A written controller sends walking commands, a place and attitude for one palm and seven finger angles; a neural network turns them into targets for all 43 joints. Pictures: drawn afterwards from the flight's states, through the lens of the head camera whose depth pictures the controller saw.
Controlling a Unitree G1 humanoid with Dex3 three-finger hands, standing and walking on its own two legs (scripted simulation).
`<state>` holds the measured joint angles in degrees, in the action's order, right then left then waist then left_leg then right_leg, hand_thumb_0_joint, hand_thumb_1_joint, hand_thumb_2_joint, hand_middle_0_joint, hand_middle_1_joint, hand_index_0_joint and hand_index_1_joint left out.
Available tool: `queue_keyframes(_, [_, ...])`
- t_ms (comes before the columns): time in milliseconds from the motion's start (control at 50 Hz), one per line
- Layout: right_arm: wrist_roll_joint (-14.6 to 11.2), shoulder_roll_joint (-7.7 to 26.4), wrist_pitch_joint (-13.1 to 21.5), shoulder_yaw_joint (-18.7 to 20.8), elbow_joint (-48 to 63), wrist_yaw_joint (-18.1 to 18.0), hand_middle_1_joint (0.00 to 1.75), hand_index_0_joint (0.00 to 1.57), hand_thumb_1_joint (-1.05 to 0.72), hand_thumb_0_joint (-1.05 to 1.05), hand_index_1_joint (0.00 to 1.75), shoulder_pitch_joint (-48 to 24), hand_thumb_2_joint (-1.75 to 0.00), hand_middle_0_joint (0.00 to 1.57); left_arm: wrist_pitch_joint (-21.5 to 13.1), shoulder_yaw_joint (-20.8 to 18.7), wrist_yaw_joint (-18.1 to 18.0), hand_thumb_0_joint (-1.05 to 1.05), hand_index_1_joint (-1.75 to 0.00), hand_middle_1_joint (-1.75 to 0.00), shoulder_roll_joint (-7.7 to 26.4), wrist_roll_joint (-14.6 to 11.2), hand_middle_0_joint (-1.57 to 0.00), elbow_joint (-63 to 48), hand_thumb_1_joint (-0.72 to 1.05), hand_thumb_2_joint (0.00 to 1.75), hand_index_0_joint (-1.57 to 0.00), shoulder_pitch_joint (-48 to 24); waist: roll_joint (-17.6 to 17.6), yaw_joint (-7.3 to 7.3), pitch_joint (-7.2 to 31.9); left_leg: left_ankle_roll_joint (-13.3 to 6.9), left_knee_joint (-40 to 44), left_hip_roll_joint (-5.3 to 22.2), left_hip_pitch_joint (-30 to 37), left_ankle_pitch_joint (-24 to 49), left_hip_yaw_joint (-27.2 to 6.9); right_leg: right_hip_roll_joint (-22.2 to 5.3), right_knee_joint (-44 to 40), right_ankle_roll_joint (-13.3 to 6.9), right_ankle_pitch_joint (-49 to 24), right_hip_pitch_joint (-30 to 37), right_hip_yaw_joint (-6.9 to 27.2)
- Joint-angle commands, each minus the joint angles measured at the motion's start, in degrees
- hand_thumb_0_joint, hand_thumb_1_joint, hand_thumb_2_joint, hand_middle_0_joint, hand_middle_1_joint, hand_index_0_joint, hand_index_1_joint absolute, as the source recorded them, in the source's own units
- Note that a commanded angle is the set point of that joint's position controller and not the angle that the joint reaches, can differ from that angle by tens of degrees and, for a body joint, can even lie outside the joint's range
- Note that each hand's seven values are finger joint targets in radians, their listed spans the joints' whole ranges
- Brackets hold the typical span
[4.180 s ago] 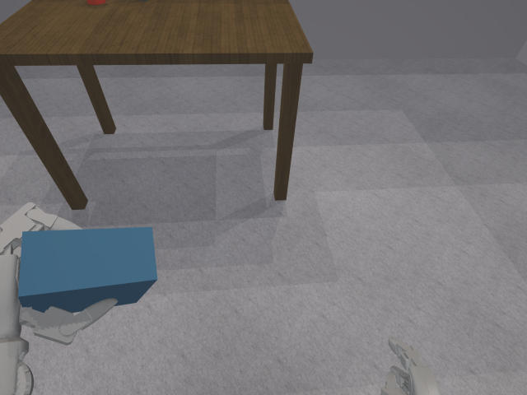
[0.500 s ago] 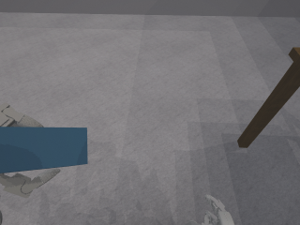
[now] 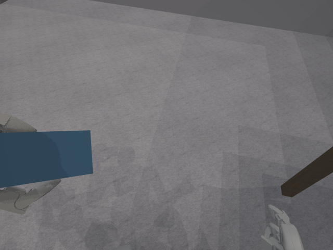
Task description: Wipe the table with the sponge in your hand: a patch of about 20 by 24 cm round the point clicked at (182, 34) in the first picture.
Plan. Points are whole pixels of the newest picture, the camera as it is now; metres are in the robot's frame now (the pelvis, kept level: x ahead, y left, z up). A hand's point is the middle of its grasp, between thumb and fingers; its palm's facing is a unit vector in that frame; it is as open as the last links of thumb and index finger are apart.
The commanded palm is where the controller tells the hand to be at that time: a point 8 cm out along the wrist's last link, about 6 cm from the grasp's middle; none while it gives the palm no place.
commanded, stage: walk to a spot facing it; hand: left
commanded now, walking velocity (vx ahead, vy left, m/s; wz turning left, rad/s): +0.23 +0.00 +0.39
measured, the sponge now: (53, 156) +0.22 +0.20 +0.19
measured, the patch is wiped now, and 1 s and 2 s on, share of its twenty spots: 0.00 0.00 0.00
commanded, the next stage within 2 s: turn to face it in 0.04 s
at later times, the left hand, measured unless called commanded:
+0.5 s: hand (75, 130) +0.28 +0.18 +0.18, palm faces +0.48 -0.78 -0.41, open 10.5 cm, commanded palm +0.22 +0.22 +0.20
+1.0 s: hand (115, 139) +0.27 +0.11 +0.17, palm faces +0.15 -0.91 -0.40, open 10.5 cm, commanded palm +0.23 +0.17 +0.20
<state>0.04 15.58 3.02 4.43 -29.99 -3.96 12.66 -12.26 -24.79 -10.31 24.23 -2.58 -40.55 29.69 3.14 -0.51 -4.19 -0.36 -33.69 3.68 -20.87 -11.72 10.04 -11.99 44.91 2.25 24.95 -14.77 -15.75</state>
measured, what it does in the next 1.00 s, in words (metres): steps on the spot, turning right: right foot, then left foot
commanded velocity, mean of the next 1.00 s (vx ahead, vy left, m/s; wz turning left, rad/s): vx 0.02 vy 0.00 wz -0.51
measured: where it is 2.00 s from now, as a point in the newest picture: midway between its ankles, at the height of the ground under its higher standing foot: outside the picture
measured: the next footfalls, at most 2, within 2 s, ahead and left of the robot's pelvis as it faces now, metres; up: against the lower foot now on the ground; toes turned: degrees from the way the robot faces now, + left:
right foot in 0.38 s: +0.16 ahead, -0.12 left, +0.00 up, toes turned -5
left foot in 0.96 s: +0.06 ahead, +0.07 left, +0.00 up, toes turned -11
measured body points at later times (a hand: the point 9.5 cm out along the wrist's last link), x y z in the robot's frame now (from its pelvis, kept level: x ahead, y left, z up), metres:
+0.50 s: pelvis +0.06 -0.06 +0.01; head +0.07 -0.10 +0.46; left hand +0.25 +0.22 +0.20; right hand +0.27 -0.27 -0.09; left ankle +0.04 +0.09 -0.65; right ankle +0.12 -0.12 -0.72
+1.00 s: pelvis +0.00 -0.06 +0.01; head +0.03 -0.06 +0.46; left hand +0.26 +0.16 +0.20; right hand +0.11 -0.33 -0.08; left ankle +0.02 +0.08 -0.72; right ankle +0.12 -0.12 -0.71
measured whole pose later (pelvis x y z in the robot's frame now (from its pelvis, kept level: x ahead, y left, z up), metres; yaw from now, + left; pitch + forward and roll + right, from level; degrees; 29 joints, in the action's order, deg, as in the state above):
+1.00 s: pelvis +0.00 -0.06 +0.01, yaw -15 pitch +1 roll +3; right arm 0.0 12.6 -2.5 0.3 -31.7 -0.7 11.4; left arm -9.5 -19.2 -7.3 20.0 -2.2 -29.7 26.6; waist 3.2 1.6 -1.7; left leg 0.8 -28.9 0.1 -13.5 -18.7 4.0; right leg 8.4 27.1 -3.6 5.4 -26.2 6.3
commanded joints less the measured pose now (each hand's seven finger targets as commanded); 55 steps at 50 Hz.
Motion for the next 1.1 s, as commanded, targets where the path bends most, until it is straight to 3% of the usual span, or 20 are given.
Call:
queue_keyframes(0, [-0.5, 3.1, 3.5, -0.5, 6.9, 1.3, 0.3, 0.2, -0.9, 0.0, 0.3, -3.2, -0.9, 0.2, -4.7, -5.5, -0.4, 0.0, -1.6, -1.6, 9.6, 1.4, -1.2, -4.1, 0.1, 1.3, -1.2, -7.9, -15.4, -1.06, 10.4, -16.1, 12.2, 22.4, 26.8, 34.8, -42.7, 6.7, 34.1, -0.1, 13.7, -28.1, 12.6])
queue_keyframes(60, [-1.4, 3.2, 3.0, 0.3, 5.0, 1.6, 0.3, 0.2, -0.9, 0.0, 0.3, -4.3, -0.9, 0.2, -4.0, -6.1, 0.9, 0.0, -1.6, -1.6, 9.9, 0.9, -1.2, -8.7, 0.1, 1.3, -1.2, -7.0, -13.7, -0.25, 11.4, -13.9, 12.1, 16.4, 18.1, 16.8, -28.9, 4.0, 31.6, 1.2, 4.5, -26.4, 14.6])
queue_keyframes(120, [-1.1, 1.5, 4.8, -1.2, 4.6, 2.2, 0.3, 0.2, -0.9, 0.0, 0.3, -5.4, -0.9, 0.2, -4.7, -4.5, 1.1, 0.0, -1.6, -1.6, 8.1, 0.1, -1.2, -15.8, 0.1, 1.3, -1.2, -3.9, -18.7, 0.89, 11.3, -10.2, 14.6, 11.5, 10.4, 12.9, -18.7, 4.8, 21.3, 1.6, -3.0, -18.9, 11.6])
queue_keyframes(220, [-0.4, 1.0, 6.7, -2.4, 2.8, 1.3, 0.3, 0.2, -0.9, 0.0, 0.3, -4.0, -0.9, 0.2, -4.4, -3.5, 0.9, 0.0, -1.6, -1.6, 6.7, 0.2, -1.2, -9.7, 0.1, 1.3, -1.2, -3.7, -17.3, 0.62, 12.7, -7.7, 15.0, 12.7, 10.7, 16.7, -11.3, 8.6, 3.4, 1.1, -6.0, -9.4, 8.1])
queue_keyframes(320, [-0.6, 1.3, 5.2, -2.7, 1.8, -0.1, 0.3, 0.2, -0.9, 0.0, 0.3, -5.3, -0.9, 0.2, -1.5, -1.2, 1.1, 0.0, -1.6, -1.6, 4.8, 1.1, -1.2, 5.9, 0.1, 1.3, -1.2, -12.0, -11.1, 1.2, 9.8, -2.6, 5.3, 12.4, 9.5, 4.3, -5.6, 12.0, -15.6, 0.7, -9.9, 0.1, 6.3])
queue_keyframes(340, [-0.6, 1.1, 4.9, -2.7, 1.4, 0.0, 0.3, 0.2, -0.9, 0.0, 0.3, -5.0, -0.9, 0.2, -1.2, -0.2, 1.4, 0.0, -1.6, -1.6, 4.5, 1.5, -1.2, 7.9, 0.1, 1.3, -1.2, -14.1, -6.4, 1.06, 9.4, -1.3, -1.4, 10.4, 8.0, 0.7, -3.8, 10.2, -20.2, -0.1, -15.0, 2.3, 9.0])
queue_keyframes(360, [-0.5, 0.4, 4.6, -2.7, 1.4, 0.2, 0.3, 0.2, -0.9, 0.0, 0.3, -4.4, -0.9, 0.2, -0.9, 0.2, 1.5, 0.0, -1.6, -1.6, 5.9, 2.1, -1.2, 9.0, 0.1, 1.3, -1.2, -16.4, 4.3, 0.4, 10.1, 0.5, -13.0, 5.9, 3.0, -5.4, -1.6, 3.0, -22.4, -3.5, -27.5, 5.4, 20.2])
queue_keyframes(380, [-0.2, -0.1, 4.8, -3.3, 2.7, 0.2, 0.3, 0.2, -0.9, 0.0, 0.3, -6.2, -0.9, 0.2, -0.3, -0.1, 1.6, 0.0, -1.6, -1.6, 7.8, 2.2, -1.2, 10.1, 0.1, 1.3, -1.2, -17.1, 16.4, 1.03, 9.2, 2.9, -25.2, -1.5, -11.5, -24.2, -3.3, -7.4, -23.9, -9.4, -45.6, 12.0, 38.6])
queue_keyframes(420, [-0.7, 1.6, 4.5, -2.0, 2.5, 1.0, 0.3, 0.2, -0.9, 0.0, 0.3, -7.0, -0.9, 0.2, 0.1, 2.1, 1.8, 0.0, -1.6, -1.6, 5.1, 1.3, -1.2, 8.2, 0.1, 1.3, -1.2, -19.5, 13.6, 0.73, 9.2, 3.9, -34.6, 0.0, -9.3, -19.8, -11.2, -8.0, -26.3, -8.0, -43.3, 7.2, 39.2])
queue_keyframes(500, [-0.1, 0.5, 2.0, -3.5, 3.1, 1.6, 0.3, 0.2, -0.9, 0.0, 0.3, -9.7, -0.9, 0.2, -2.7, -3.1, 1.0, 0.0, -1.6, -1.6, 9.3, 0.4, -1.2, -2.8, 0.1, 1.3, -1.2, -10.7, -0.6, 1.51, 12.0, 5.1, -36.8, 0.0, -10.6, -11.8, -10.5, -3.0, -22.7, -9.7, -37.2, 7.9, 28.9])
queue_keyframes(560, [0.1, 1.5, 1.4, -2.5, 4.9, 2.0, 0.3, 0.2, -0.9, 0.0, 0.3, -10.2, -0.9, 0.2, -4.0, -6.8, 0.7, 0.0, -1.6, -1.6, 11.3, -0.9, -1.2, -7.9, 0.1, 1.3, -1.2, -5.0, -2.4, 2.03, 12.9, 5.1, -33.1, -0.9, -10.5, -9.6, -10.1, -1.7, -26.0, -8.9, -29.1, 7.1, 30.8])
queue_keyframes(720, [-0.8, 2.5, -0.6, -1.3, 6.7, 2.6, 0.3, 0.2, -0.9, 0.0, 0.3, -8.0, -0.9, 0.2, -3.2, -8.3, 0.4, 0.0, -1.6, -1.6, 8.2, -2.0, -1.2, 1.7, 0.1, 1.3, -1.2, 3.5, 1.3, 2.82, 16.6, 4.9, -14.8, -1.8, -6.9, -13.0, -9.6, 0.0, -26.3, -8.7, -29.8, 11.5, 37.2])
queue_keyframes(880, [-0.9, 4.3, -3.4, -1.4, 7.8, 2.9, 0.3, 0.2, -0.9, 0.0, 0.3, -6.5, -0.9, 0.2, -1.4, -1.2, 1.2, 0.0, -1.6, -1.6, 6.3, -0.4, -1.2, -2.7, 0.1, 1.3, -1.2, -6.4, 4.2, 2.54, 14.1, 2.0, 1.0, -3.5, 7.3, -16.4, -8.1, 3.2, -32.3, -6.9, -8.9, -1.1, 41.0])
queue_keyframes(920, [-0.1, 4.0, -3.3, -1.5, 7.2, 2.8, 0.3, 0.2, -0.9, 0.0, 0.3, -5.2, -0.9, 0.2, -2.4, -1.6, 1.4, 0.0, -1.6, -1.6, 8.4, -0.1, -1.2, -6.1, 0.1, 1.3, -1.2, -9.6, -0.8, 1.55, 14.5, 0.2, 10.4, -1.2, 16.6, -13.4, -8.1, 6.2, -29.2, -4.2, -4.7, -7.2, 38.2])
queue_keyframes(940, [0.5, 4.6, -2.8, -1.4, 7.6, 2.7, 0.3, 0.2, -0.9, 0.0, 0.3, -5.0, -0.9, 0.2, -3.1, -1.3, 1.8, 0.0, -1.6, -1.6, 8.2, 0.0, -1.2, -7.0, 0.1, 1.3, -1.2, -10.8, -6.4, 1.22, 12.6, -2.7, 15.3, 4.5, 19.6, -16.1, -13.6, 10.0, -23.3, -2.5, -0.5, -14.1, 35.6])
queue_keyframes(960, [1.2, 5.2, -2.1, -1.4, 8.0, 2.7, 0.3, 0.2, -0.9, 0.0, 0.3, -6.3, -0.9, 0.2, -3.6, -2.1, 2.1, 0.0, -1.6, -1.6, 8.3, 0.5, -1.2, -8.0, 0.1, 1.3, -1.2, -11.0, -17.0, 1.95, 9.9, -6.8, 20.2, 15.9, 19.5, -16.7, -23.7, 16.0, -7.5, -0.8, 0.6, -21.3, 27.6])
queue_keyframes(980, [0.8, 3.2, -0.9, -1.6, 8.5, 2.4, 0.3, 0.2, -0.9, 0.0, 0.3, -7.0, -0.9, 0.2, -3.4, -2.9, 2.0, 0.0, -1.6, -1.6, 9.5, 1.7, -1.2, -8.9, 0.1, 1.3, -1.2, -11.7, -18.8, 2.7, 8.5, -10.5, 21.9, 24.0, 13.3, -11.4, -26.4, 15.9, 11.8, 0.5, 0.0, -21.3, 20.5])
queue_keyframes(1000, [0.7, 0.9, -0.2, -2.2, 7.6, 2.3, 0.3, 0.2, -0.9, 0.0, 0.3, -7.7, -0.9, 0.2, -3.6, -6.9, 1.3, 0.0, -1.6, -1.6, 14.1, 2.5, -1.2, -11.2, 0.1, 1.3, -1.2, -13.3, -18.5, 3.67, 8.8, -10.4, 21.5, 24.7, 6.7, -10.2, -23.3, 13.3, 22.9, 0.4, -0.2, -18.3, 20.2])
queue_keyframes(1040, [-0.1, 2.1, -0.2, -1.2, 7.8, 3.1, 0.3, 0.2, -0.9, 0.0, 0.3, -7.2, -0.9, 0.2, -2.8, -4.7, 2.3, 0.0, -1.6, -1.6, 8.5, 1.6, -1.2, -6.1, 0.1, 1.3, -1.2, -7.8, -17.4, 3.07, 4.7, -8.7, 20.4, 21.2, 0.8, -8.3, -12.6, 11.7, 28.5, 0.9, -0.8, -16.3, 18.2])
queue_keyframes(1080, [-0.9, 2.5, 0.0, -1.5, 6.5, 3.7, 0.3, 0.2, -0.9, 0.0, 0.3, -6.4, -0.9, 0.2, -1.8, -1.4, 2.1, 0.0, -1.6, -1.6, 4.9, 1.1, -1.2, -3.3, 0.1, 1.3, -1.2, -8.3, -18.0, 2.48, 0.5, -5.9, 17.5, 19.4, 3.3, -0.4, -6.9, 9.8, 18.9, 1.6, -0.6, -17.5, 15.1])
